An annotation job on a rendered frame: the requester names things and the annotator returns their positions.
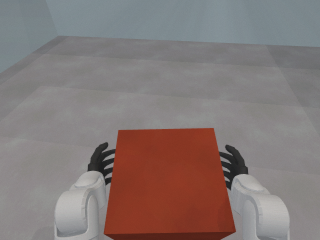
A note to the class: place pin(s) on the robot left forearm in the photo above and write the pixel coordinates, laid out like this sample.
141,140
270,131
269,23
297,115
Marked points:
76,214

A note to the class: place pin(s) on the robot right hand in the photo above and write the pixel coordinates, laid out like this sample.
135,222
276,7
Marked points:
237,166

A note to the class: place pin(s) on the robot right forearm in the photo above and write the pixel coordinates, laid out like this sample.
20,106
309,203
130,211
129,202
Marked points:
264,216

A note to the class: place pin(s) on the carton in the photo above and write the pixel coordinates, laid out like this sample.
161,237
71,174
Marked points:
168,184

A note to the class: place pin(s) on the robot left hand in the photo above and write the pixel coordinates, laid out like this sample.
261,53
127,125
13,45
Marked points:
97,163

